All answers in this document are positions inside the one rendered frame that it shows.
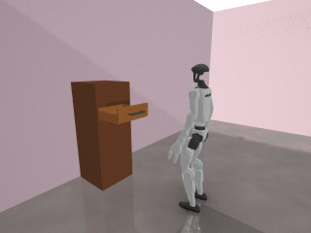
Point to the robot left hand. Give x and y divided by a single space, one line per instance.
176 148

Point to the right robot shin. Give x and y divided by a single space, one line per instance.
198 177

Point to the right robot forearm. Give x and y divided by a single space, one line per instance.
207 122

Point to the left robot foot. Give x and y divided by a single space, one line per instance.
187 206

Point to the left robot forearm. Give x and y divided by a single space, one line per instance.
186 129

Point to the robot right upper arm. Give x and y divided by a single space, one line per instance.
211 103

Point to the robot left upper arm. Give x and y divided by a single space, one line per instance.
194 95

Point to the cabinet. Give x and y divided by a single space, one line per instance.
104 150

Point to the drawer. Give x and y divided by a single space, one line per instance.
120 113

